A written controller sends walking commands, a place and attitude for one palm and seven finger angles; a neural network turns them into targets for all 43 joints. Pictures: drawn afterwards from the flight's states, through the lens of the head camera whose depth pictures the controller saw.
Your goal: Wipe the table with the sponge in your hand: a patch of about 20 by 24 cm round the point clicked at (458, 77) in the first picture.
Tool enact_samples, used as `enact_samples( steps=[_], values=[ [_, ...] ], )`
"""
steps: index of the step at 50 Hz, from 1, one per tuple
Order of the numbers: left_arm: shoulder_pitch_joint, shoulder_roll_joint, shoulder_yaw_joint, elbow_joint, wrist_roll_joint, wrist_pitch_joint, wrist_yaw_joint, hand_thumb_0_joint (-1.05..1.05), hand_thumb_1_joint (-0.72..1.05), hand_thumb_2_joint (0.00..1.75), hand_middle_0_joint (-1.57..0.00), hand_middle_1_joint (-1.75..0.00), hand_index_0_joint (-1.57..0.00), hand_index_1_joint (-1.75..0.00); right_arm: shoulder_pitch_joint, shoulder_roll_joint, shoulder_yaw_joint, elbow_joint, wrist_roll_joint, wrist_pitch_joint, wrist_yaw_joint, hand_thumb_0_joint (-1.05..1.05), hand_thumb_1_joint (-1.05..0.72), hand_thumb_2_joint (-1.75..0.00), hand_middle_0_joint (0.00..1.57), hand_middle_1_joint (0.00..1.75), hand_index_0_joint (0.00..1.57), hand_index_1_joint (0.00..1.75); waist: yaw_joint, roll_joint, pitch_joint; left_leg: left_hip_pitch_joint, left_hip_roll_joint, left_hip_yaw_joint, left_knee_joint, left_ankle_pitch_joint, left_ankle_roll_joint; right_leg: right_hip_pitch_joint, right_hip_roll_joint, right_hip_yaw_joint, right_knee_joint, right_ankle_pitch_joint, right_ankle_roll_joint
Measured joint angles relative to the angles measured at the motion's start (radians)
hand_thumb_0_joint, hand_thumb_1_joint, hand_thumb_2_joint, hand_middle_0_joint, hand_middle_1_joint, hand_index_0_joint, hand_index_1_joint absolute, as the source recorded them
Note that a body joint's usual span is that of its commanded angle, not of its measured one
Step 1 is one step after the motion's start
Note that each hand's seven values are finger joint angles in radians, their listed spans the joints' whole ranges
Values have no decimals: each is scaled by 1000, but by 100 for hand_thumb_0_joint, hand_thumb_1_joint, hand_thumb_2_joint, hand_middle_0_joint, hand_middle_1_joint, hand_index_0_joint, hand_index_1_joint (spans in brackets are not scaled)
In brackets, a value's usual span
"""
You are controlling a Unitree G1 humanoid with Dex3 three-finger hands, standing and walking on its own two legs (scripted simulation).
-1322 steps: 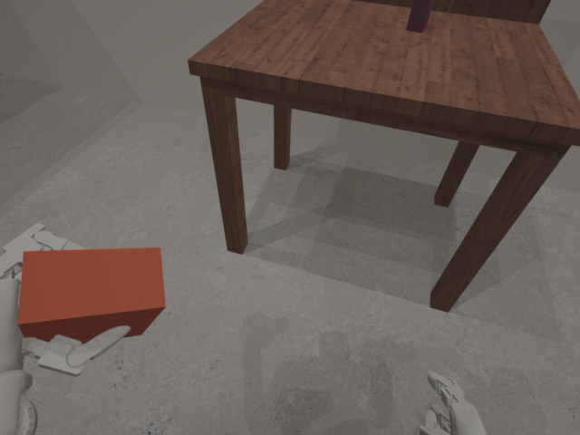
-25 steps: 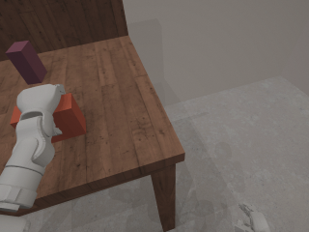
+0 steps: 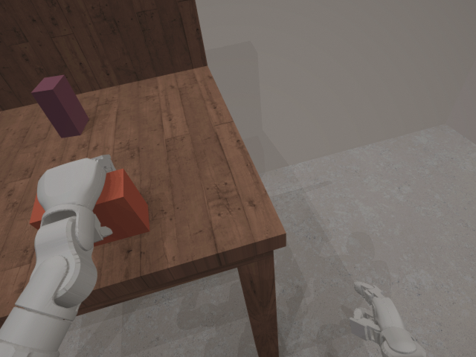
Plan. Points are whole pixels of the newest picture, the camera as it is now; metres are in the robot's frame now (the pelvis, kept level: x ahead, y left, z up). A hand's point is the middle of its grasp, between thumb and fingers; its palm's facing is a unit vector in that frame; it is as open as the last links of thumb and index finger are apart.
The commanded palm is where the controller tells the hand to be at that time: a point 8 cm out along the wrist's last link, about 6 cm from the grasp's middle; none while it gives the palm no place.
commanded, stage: wipe back along the middle lane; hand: left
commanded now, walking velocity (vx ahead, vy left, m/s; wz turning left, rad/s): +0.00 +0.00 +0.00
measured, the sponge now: (101, 218) +0.29 +0.28 +0.11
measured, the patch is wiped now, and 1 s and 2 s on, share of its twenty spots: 0.85 0.85 0.90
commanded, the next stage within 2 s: slide across to the third lane in 0.10 s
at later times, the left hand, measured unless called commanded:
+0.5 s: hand (98, 209) +0.28 +0.26 +0.15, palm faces +0.07 -0.02 -1.00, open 9.9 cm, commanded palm +0.25 +0.24 +0.20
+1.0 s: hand (140, 194) +0.31 +0.20 +0.16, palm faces +0.12 -0.06 -0.99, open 9.8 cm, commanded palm +0.27 +0.19 +0.22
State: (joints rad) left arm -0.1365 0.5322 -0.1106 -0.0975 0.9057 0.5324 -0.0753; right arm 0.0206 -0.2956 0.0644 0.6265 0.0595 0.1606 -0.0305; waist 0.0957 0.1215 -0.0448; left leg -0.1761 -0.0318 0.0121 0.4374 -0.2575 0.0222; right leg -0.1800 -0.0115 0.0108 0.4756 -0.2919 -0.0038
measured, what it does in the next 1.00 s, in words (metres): stands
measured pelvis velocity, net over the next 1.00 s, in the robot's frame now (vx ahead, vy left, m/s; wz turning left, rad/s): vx -0.01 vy -0.01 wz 0.01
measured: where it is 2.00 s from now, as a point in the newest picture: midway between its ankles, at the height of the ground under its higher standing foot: outside the picture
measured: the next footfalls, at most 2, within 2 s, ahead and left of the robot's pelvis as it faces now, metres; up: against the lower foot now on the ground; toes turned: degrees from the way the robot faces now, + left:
none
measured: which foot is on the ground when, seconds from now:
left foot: down 0.00-1.00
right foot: down 0.00-1.00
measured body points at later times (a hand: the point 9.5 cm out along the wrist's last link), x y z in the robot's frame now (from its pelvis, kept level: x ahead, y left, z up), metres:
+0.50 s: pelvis -0.01 -0.02 +0.00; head -0.02 -0.08 +0.44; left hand +0.27 +0.26 +0.21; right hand +0.22 -0.24 -0.11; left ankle -0.02 +0.11 -0.74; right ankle -0.02 -0.12 -0.74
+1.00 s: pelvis -0.01 -0.01 +0.00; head -0.03 -0.07 +0.45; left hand +0.30 +0.19 +0.21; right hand +0.25 -0.19 -0.08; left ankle -0.02 +0.11 -0.74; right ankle -0.02 -0.12 -0.74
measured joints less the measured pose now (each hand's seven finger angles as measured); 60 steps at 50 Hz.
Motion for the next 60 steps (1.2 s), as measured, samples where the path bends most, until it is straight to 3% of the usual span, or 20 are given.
enact_samples(
  steps=[12,24,39,53,60],
  values=[
    [38,13,11,-29,-6,33,-10,2,-47,106,-68,-143,-72,-140,3,-8,8,3,-3,2,-16,1,-90,-90,20,30,20,30,-7,-2,12,13,13,-2,8,1,-15,5,13,-2,22,-6,-15],
    [-25,17,-19,17,-3,44,-54,1,-47,106,-70,-141,-74,-138,35,-23,-10,36,-8,-15,-42,1,-90,-90,20,30,20,30,-4,7,22,9,15,-14,8,8,-20,4,15,-14,25,-5,-22],
    [-137,-49,-136,38,2,27,-50,0,-49,107,-73,-138,-77,-134,-9,11,2,45,-9,-42,-40,1,-90,-90,20,30,20,30,21,5,22,24,6,-26,-20,30,-18,22,6,-26,1,10,-20],
    [-235,-137,-259,82,37,150,-26,-1,-50,107,-74,-138,-78,-134,-60,34,23,45,-7,0,-1,1,-90,-90,20,30,20,30,22,-6,11,44,7,-14,-47,42,-18,33,8,-13,-15,21,-21],
    [-259,-139,-242,148,35,161,-28,-1,-50,107,-75,-137,-78,-133,-56,30,32,55,-9,15,-4,1,-90,-90,20,30,20,30,9,-10,6,44,14,-3,-53,42,-23,24,15,-2,-11,20,-25]
  ],
)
